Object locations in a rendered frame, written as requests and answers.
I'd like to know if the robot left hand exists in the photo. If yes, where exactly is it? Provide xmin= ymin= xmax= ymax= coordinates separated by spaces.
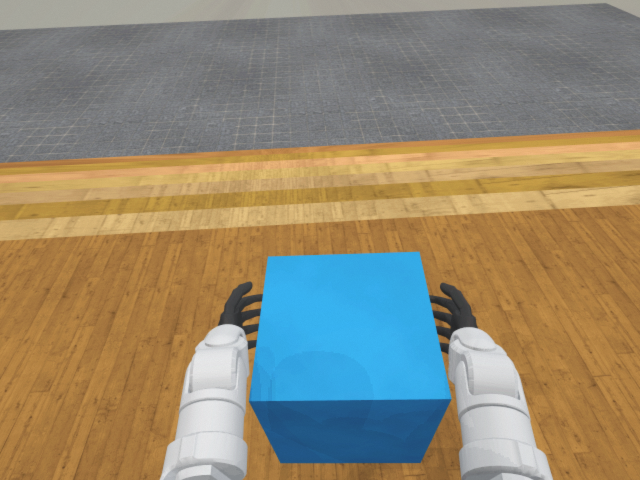
xmin=218 ymin=281 xmax=263 ymax=350

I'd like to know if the robot left forearm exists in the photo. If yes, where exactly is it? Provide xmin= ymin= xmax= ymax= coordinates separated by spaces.
xmin=160 ymin=324 xmax=249 ymax=480

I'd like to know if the carton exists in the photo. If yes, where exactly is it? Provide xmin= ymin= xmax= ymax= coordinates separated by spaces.
xmin=249 ymin=252 xmax=452 ymax=463

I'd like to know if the robot right hand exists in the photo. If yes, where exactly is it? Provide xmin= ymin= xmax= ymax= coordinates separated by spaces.
xmin=429 ymin=283 xmax=478 ymax=354

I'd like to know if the robot right forearm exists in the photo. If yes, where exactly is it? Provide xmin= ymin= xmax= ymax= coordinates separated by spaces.
xmin=448 ymin=327 xmax=553 ymax=480

